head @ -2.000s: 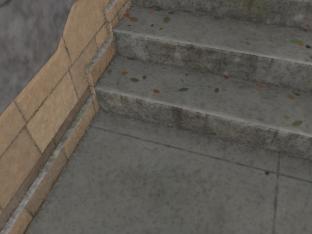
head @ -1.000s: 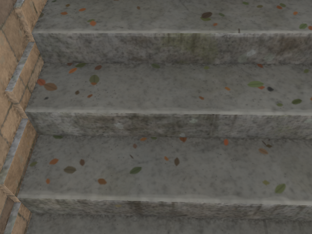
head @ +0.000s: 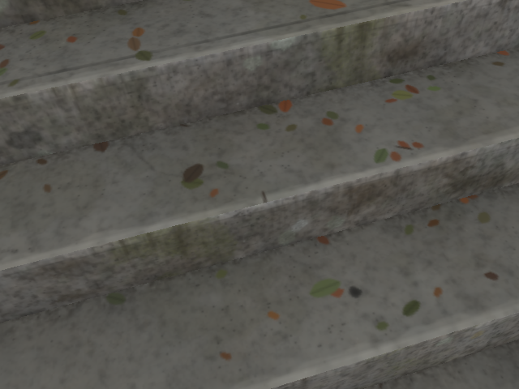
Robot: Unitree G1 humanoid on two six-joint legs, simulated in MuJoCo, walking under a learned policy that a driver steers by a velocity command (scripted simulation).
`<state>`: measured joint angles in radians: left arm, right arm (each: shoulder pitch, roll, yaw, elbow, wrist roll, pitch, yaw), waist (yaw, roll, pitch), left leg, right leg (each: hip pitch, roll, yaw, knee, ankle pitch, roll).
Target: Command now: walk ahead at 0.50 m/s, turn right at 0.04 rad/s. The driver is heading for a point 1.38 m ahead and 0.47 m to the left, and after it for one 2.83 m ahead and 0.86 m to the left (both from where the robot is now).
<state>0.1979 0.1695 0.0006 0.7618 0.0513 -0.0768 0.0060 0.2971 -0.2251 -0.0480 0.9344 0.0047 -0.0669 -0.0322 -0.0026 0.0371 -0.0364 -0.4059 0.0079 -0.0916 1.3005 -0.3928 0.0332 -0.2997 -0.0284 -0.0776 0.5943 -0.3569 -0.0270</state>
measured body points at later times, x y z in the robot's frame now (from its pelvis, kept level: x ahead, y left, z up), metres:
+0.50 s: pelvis +0.22 -0.03 +0.15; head +0.21 -0.04 +0.60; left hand +0.35 +0.21 +0.05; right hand +0.13 -0.25 +0.00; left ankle +0.19 +0.01 -0.56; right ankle +0.31 -0.21 -0.29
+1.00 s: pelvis +0.48 -0.07 +0.31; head +0.47 -0.06 +0.76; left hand +0.41 +0.15 +0.15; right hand +0.67 -0.26 +0.18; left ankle +0.45 +0.09 -0.17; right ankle +0.52 -0.15 -0.40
